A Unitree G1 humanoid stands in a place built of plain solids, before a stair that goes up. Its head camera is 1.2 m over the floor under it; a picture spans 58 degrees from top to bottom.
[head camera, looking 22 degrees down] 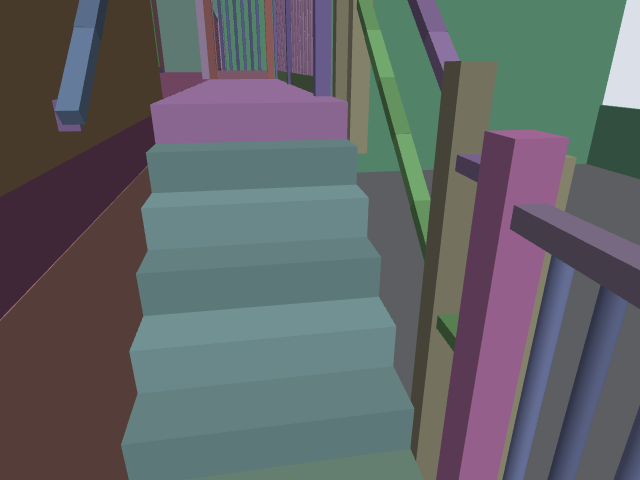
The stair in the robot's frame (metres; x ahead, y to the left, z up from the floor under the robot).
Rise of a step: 0.17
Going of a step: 0.21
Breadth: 0.90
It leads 9 degrees to the left of straight ahead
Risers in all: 6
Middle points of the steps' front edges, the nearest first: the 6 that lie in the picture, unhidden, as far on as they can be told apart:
1.02 0.14 0.17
1.23 0.17 0.35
1.44 0.21 0.52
1.65 0.24 0.69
1.86 0.28 0.87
2.07 0.31 1.04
